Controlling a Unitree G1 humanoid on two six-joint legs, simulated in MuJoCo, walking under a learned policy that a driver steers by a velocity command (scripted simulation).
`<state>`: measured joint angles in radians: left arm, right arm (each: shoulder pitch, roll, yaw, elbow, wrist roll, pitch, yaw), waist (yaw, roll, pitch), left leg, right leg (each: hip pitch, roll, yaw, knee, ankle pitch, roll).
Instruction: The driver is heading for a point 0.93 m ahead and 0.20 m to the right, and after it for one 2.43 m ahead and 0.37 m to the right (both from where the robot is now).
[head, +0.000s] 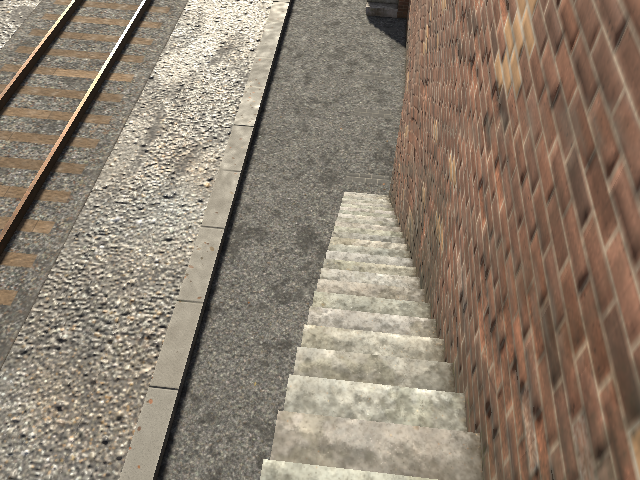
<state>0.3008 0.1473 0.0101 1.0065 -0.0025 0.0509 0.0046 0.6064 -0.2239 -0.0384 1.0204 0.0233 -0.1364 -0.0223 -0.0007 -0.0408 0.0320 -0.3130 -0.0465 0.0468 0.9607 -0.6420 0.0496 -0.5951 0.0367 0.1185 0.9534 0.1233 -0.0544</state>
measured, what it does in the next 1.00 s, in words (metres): goes down: right foot 0.19 m lower, then left foot 0.19 m lower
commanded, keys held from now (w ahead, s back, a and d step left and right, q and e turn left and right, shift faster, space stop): w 1.00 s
